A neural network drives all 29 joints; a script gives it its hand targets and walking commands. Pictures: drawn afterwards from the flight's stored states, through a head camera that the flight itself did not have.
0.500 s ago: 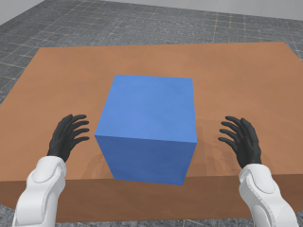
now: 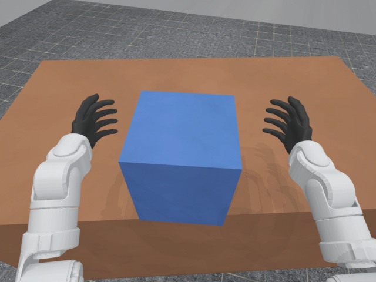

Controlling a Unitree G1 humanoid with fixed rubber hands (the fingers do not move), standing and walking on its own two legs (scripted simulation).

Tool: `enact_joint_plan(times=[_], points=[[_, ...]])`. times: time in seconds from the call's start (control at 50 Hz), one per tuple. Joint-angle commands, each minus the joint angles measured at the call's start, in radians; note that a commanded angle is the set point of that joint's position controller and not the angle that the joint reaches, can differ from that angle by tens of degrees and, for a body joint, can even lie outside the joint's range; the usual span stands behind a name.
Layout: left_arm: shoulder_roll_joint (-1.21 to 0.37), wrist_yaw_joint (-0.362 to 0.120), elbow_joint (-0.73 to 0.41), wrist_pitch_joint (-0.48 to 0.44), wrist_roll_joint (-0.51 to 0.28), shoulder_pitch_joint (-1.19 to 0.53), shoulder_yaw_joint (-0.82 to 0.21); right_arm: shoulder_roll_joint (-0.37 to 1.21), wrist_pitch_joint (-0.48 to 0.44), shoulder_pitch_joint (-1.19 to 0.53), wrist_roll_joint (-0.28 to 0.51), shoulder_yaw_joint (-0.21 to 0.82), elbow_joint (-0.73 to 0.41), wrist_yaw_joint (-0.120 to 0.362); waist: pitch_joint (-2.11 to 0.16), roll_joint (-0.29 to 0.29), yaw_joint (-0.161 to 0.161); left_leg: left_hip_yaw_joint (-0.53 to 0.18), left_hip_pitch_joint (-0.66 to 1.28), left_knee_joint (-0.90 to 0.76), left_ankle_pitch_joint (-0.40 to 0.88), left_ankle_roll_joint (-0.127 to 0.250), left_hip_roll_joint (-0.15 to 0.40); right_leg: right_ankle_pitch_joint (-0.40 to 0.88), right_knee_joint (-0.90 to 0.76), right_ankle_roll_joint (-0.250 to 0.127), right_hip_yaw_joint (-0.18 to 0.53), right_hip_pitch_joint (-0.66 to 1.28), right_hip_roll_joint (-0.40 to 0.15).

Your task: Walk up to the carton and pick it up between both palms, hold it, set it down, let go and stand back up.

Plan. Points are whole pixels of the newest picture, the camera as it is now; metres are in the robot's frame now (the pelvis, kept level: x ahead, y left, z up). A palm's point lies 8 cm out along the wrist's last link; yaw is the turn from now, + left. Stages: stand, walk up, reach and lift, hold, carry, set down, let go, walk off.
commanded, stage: reach and lift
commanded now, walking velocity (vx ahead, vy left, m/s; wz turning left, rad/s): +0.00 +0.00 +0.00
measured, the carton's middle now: (184, 161) +0.38 +0.06 +0.03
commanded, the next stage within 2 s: none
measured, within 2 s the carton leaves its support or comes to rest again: neither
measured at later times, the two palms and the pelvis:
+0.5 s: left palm (85, 124) +0.37 +0.26 +0.15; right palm (286, 129) +0.39 -0.15 +0.14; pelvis +0.01 +0.00 +0.00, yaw +1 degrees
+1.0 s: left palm (106, 149) +0.37 +0.23 +0.07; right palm (260, 152) +0.38 -0.11 +0.07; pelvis +0.00 +0.00 +0.00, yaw +2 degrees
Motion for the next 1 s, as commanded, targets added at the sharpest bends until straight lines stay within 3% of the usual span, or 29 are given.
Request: enact_joint_plan(times=[0.0,0.02,0.04,0.08,0.1,0.12,0.14,0.16,0.2,0.22,0.24,0.32,0.38,0.46,0.5,0.56,0.58,0.6,0.64,0.66,0.68,0.72,0.74,0.76,0.82,0.9,0.94,0.96,0.98], points=[[0.178,0.002,-0.137,-0.055,-0.003,-0.368,0.047,-0.15,-0.05,-0.357,0.008,-0.064,-0.13,-0.009,-0.43,0.074,-0.006,-0.043,0.328,0.038,0.194,0.01,-0.045,0.23,-0.031,0.023,-0.008,-0.08,0.034],[0.181,0.01,-0.155,-0.039,-0.022,-0.458,0.038,-0.157,-0.038,-0.455,0.017,-0.078,-0.127,-0.001,-0.464,0.11,-0.015,-0.036,0.328,0.04,0.193,-0.004,-0.038,0.217,-0.034,0.024,-0.014,-0.093,0.038],[0.187,0.003,-0.076,-0.037,0.0,-0.421,0.051,-0.143,-0.031,-0.404,-0.003,-0.065,-0.029,-0.001,-0.4,0.065,-0.022,-0.04,0.3,0.042,0.173,0.004,-0.041,0.213,-0.034,0.026,-0.017,-0.088,0.031],[0.193,0.006,-0.087,-0.034,0.017,-0.447,0.053,-0.171,-0.035,-0.451,0.012,-0.069,-0.041,-0.002,-0.459,0.121,-0.006,-0.044,0.32,0.041,0.214,-0.003,-0.041,0.245,-0.03,0.028,-0.024,-0.086,0.033],[0.216,-0.002,-0.095,-0.045,-0.015,-0.52,0.047,-0.153,-0.04,-0.512,0.02,-0.056,-0.052,-0.005,-0.495,0.059,-0.007,-0.037,0.313,0.064,0.249,0.002,-0.05,0.287,-0.028,0.025,-0.021,-0.07,0.033],[0.216,-0.009,-0.04,-0.038,-0.002,-0.511,0.054,-0.161,-0.033,-0.511,0.018,-0.057,0.015,-0.007,-0.47,0.067,-0.021,-0.035,0.315,0.052,0.246,-0.002,-0.047,0.292,-0.021,0.034,-0.031,-0.083,0.033],[0.23,-0.005,-0.022,-0.046,-0.007,-0.547,0.064,-0.163,-0.033,-0.581,0.029,-0.044,-0.028,-0.006,-0.484,0.045,0.001,-0.04,0.298,0.059,0.248,0.006,-0.044,0.289,-0.014,0.036,-0.029,-0.069,0.035],[0.213,-0.003,-0.047,-0.047,0.003,-0.484,0.068,-0.147,-0.035,-0.494,0.05,-0.028,-0.004,-0.002,-0.498,0.071,-0.003,-0.036,0.321,0.06,0.292,0.003,-0.047,0.337,-0.02,0.036,-0.026,-0.049,0.032],[0.225,-0.015,-0.004,-0.053,-0.024,-0.554,0.051,-0.129,-0.036,-0.568,0.065,-0.021,0.035,-0.01,-0.509,0.081,-0.012,-0.033,0.322,0.078,0.312,-0.001,-0.053,0.379,-0.011,0.045,-0.03,-0.076,0.03],[0.222,-0.025,0.097,-0.046,-0.009,-0.559,0.037,-0.131,-0.034,-0.587,0.038,-0.03,0.085,-0.015,-0.44,0.071,-0.027,-0.039,0.288,0.073,0.27,0.004,-0.059,0.368,-0.009,0.056,-0.026,-0.093,0.025],[0.238,-0.031,0.084,-0.051,0.013,-0.521,0.062,-0.137,-0.037,-0.551,0.058,-0.016,0.082,-0.016,-0.452,0.086,-0.007,-0.039,0.315,0.06,0.295,0.003,-0.055,0.388,-0.013,0.054,-0.024,-0.057,0.024],[0.191,-0.036,0.053,-0.074,0.036,-0.465,0.061,-0.148,-0.066,-0.5,0.054,-0.023,0.121,-0.014,-0.478,0.089,-0.019,-0.039,0.369,0.079,0.393,-0.021,-0.054,0.466,-0.013,0.061,-0.042,-0.017,0.042],[0.169,-0.062,0.141,-0.099,0.053,-0.441,0.057,-0.107,-0.087,-0.491,0.028,-0.006,0.143,-0.012,-0.405,0.067,-0.024,-0.051,0.362,0.059,0.315,0.0,-0.054,0.387,-0.036,0.059,-0.039,-0.064,0.035],[0.157,-0.061,0.079,-0.184,0.06,-0.433,0.077,-0.044,-0.147,-0.465,-0.026,-0.017,0.06,-0.014,-0.45,0.043,-0.002,-0.034,0.364,0.076,0.363,0.002,-0.067,0.43,-0.007,0.069,-0.031,-0.047,0.029],[0.14,-0.066,0.149,-0.237,0.05,-0.442,0.039,-0.02,-0.172,-0.418,-0.056,-0.01,0.15,-0.008,-0.372,0.071,0.0,-0.034,0.321,0.071,0.297,-0.003,-0.063,0.323,-0.016,0.063,-0.033,-0.099,0.031],[0.146,-0.038,0.113,-0.336,0.039,-0.494,0.014,-0.004,-0.238,-0.489,-0.098,-0.032,0.036,-0.002,-0.483,0.075,0.013,-0.044,0.342,0.068,0.25,-0.001,-0.059,0.229,-0.015,0.054,-0.039,-0.107,0.03],[0.126,-0.036,0.177,-0.355,0.046,-0.488,0.005,0.008,-0.251,-0.447,-0.135,-0.054,0.104,0.001,-0.456,0.09,-0.002,-0.05,0.314,0.078,0.204,-0.006,-0.059,0.181,-0.015,0.049,-0.034,-0.13,0.032],[0.159,-0.027,0.129,-0.38,0.051,-0.479,0.043,0.025,-0.275,-0.461,-0.138,-0.038,0.023,-0.003,-0.516,0.064,0.043,-0.037,0.315,0.082,0.229,0.001,-0.062,0.214,-0.002,0.055,-0.024,-0.092,0.023],[0.123,-0.019,0.182,-0.413,0.029,-0.514,-0.014,0.001,-0.299,-0.463,-0.177,-0.074,0.104,0.0,-0.524,0.093,-0.008,-0.054,0.291,0.079,0.234,-0.003,-0.058,0.202,0.002,0.046,-0.035,-0.131,0.024],[0.127,-0.009,0.176,-0.429,0.045,-0.515,-0.017,0.011,-0.308,-0.461,-0.187,-0.069,0.079,-0.004,-0.525,0.107,0.003,-0.045,0.303,0.083,0.219,-0.009,-0.06,0.203,-0.006,0.043,-0.029,-0.115,0.024],[0.091,-0.017,0.27,-0.453,0.028,-0.512,-0.055,0.05,-0.313,-0.458,-0.191,-0.06,0.171,0.002,-0.46,0.12,-0.025,-0.065,0.279,0.088,0.16,-0.008,-0.056,0.132,-0.003,0.038,-0.029,-0.175,0.021],[0.058,-0.011,0.366,-0.502,0.04,-0.504,-0.067,0.059,-0.329,-0.432,-0.212,-0.046,0.233,0.01,-0.46,0.117,-0.008,-0.066,0.256,0.084,0.1,0.0,-0.039,0.035,-0.009,0.018,-0.037,-0.217,0.017],[0.057,-0.004,0.354,-0.513,0.042,-0.493,-0.081,0.046,-0.338,-0.443,-0.218,-0.055,0.26,0.014,-0.467,0.101,-0.022,-0.064,0.263,0.08,0.117,-0.012,-0.036,0.026,-0.021,0.018,-0.048,-0.207,0.025],[0.045,0.001,0.357,-0.538,0.034,-0.491,-0.08,0.051,-0.35,-0.437,-0.217,-0.053,0.259,0.016,-0.514,0.099,-0.001,-0.079,0.285,0.074,0.127,-0.012,-0.026,0.014,-0.016,0.014,-0.041,-0.219,0.023],[0.026,-0.001,0.465,-0.576,0.062,-0.464,-0.068,0.07,-0.382,-0.409,-0.21,-0.023,0.384,0.008,-0.452,0.102,-0.004,-0.068,0.252,0.104,0.196,-0.013,-0.037,0.079,-0.007,0.006,-0.031,-0.205,0.019],[0.047,0.01,0.424,-0.644,0.06,-0.563,-0.064,0.069,-0.432,-0.472,-0.21,-0.038,0.367,0.005,-0.539,0.122,-0.016,-0.06,0.263,0.123,0.225,-0.023,-0.049,0.124,0.003,0.025,-0.031,-0.223,0.022],[0.02,0.012,0.465,-0.648,0.064,-0.537,-0.059,0.092,-0.438,-0.496,-0.197,-0.015,0.376,0.01,-0.515,0.074,0.002,-0.071,0.258,0.125,0.222,-0.015,-0.042,0.123,0.009,0.021,-0.035,-0.236,0.025],[0.004,0.014,0.473,-0.646,0.081,-0.502,-0.06,0.073,-0.449,-0.46,-0.212,-0.03,0.384,0.002,-0.522,0.09,-0.016,-0.064,0.269,0.129,0.252,-0.024,-0.042,0.154,0.006,0.018,-0.035,-0.223,0.027],[-0.003,0.019,0.454,-0.635,0.092,-0.498,-0.049,0.061,-0.458,-0.466,-0.196,-0.009,0.361,0.008,-0.585,0.129,0.011,-0.065,0.303,0.14,0.32,-0.031,-0.041,0.2,0.012,0.015,-0.036,-0.22,0.034]])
